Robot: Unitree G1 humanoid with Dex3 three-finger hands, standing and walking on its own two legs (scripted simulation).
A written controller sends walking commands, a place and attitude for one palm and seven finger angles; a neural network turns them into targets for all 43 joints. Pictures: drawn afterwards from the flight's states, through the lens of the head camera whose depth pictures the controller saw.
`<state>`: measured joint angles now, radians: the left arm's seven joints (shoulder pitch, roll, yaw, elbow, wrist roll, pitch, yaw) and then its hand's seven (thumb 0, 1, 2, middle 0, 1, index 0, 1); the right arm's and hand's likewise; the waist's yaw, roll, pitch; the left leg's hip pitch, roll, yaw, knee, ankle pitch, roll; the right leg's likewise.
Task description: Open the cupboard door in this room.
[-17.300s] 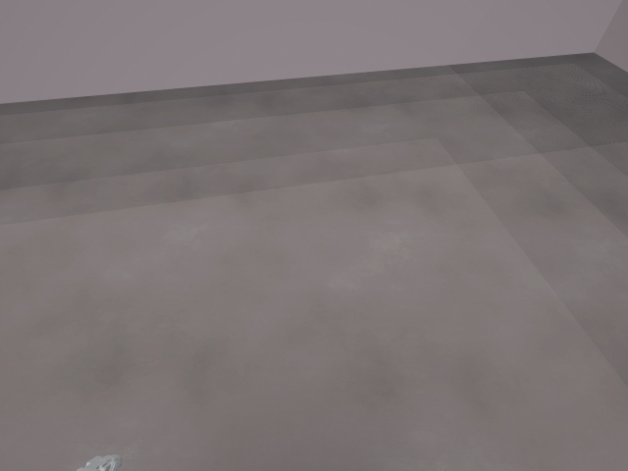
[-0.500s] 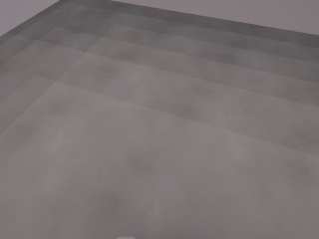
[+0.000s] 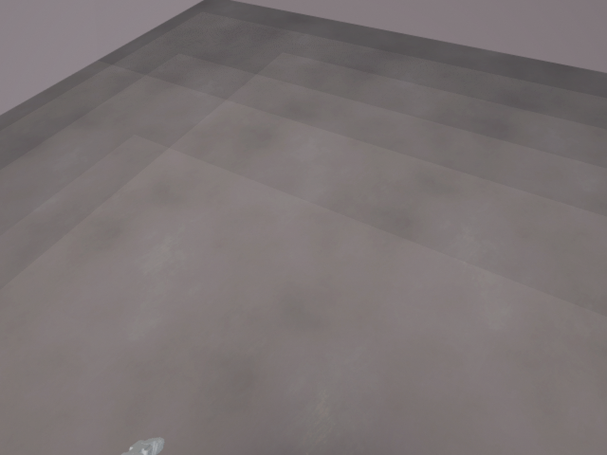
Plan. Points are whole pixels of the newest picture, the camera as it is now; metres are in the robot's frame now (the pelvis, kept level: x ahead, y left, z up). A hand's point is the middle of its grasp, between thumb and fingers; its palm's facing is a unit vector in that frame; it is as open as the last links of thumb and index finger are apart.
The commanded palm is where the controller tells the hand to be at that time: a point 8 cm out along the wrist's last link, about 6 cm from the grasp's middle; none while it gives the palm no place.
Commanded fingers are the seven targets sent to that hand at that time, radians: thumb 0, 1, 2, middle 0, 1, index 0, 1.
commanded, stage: turn or walk to find it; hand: left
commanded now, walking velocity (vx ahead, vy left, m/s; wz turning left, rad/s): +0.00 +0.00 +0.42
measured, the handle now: out of the picture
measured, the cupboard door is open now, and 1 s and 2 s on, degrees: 0 0 0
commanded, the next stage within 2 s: none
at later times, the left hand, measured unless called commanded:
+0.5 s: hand out of the picture -0.06 +0.20 -0.17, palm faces +0.29 -0.92 -0.26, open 7.4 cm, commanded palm none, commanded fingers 0.00 0.90 0.90 -0.20 -0.30 -0.20 -0.30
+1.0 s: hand out of the picture -0.03 +0.22 -0.15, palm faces +0.41 -0.87 -0.26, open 7.4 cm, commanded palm none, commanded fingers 0.00 0.90 0.90 -0.20 -0.30 -0.20 -0.30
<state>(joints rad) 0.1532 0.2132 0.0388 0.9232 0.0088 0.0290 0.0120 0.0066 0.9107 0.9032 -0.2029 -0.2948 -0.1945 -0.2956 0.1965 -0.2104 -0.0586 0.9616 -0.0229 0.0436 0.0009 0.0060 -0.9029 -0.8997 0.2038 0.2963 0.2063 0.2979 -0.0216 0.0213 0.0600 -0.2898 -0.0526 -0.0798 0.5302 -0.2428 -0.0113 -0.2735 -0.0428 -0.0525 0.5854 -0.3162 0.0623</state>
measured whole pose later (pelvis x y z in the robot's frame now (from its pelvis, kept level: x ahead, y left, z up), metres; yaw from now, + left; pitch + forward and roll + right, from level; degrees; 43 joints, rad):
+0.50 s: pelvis -0.03 +0.00 +0.00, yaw +15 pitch +0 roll +1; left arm 0.26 0.21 0.05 0.99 0.03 0.02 0.02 0.01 0.91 0.90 -0.21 -0.30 -0.20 -0.30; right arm 0.14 -0.23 -0.06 1.00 -0.01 0.06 0.01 0.01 -0.91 -0.90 0.20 0.30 0.20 0.30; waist 0.03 -0.01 0.09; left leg -0.28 0.03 0.06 0.70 -0.42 -0.05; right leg -0.24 -0.14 -0.29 0.57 -0.31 -0.01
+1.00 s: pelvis -0.04 -0.01 +0.01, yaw +25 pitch +0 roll +1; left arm 0.13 0.21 0.04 0.93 0.01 0.04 0.01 0.01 0.91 0.90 -0.20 -0.29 -0.19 -0.30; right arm 0.22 -0.20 -0.06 0.98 -0.03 0.04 0.00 0.01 -0.90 -0.90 0.20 0.30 0.21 0.30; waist -0.03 0.02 0.06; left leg -0.27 -0.06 -0.07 0.50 -0.23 0.02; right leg -0.30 -0.04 -0.04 0.66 -0.37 0.07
